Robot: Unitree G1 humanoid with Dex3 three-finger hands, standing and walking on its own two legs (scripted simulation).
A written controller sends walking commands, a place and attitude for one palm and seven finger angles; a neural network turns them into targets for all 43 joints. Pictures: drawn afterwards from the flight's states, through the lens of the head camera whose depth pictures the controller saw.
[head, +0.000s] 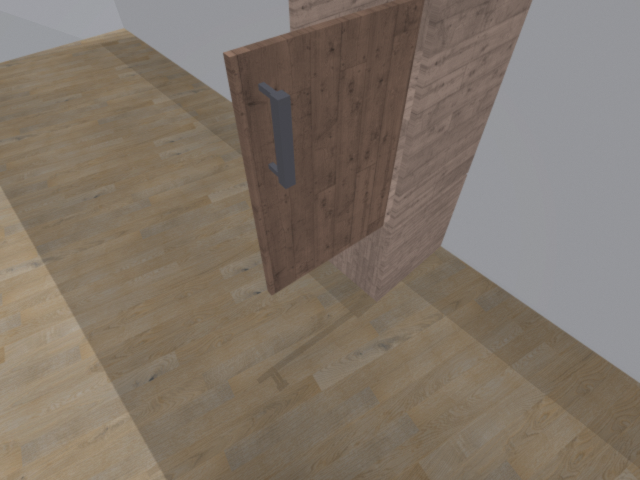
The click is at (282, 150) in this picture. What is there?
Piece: cupboard door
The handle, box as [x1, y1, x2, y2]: [258, 82, 295, 188]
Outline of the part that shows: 258,84 259,90 270,98 277,161 276,165 273,162 269,163 268,165 269,168 278,177 279,182 286,188 295,183 290,99 289,95 282,90 276,91 264,82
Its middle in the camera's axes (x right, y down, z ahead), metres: -0.07 -0.16 +0.62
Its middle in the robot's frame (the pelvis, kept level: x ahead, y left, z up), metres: +0.58 +0.11 +0.11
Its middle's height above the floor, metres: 0.89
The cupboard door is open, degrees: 85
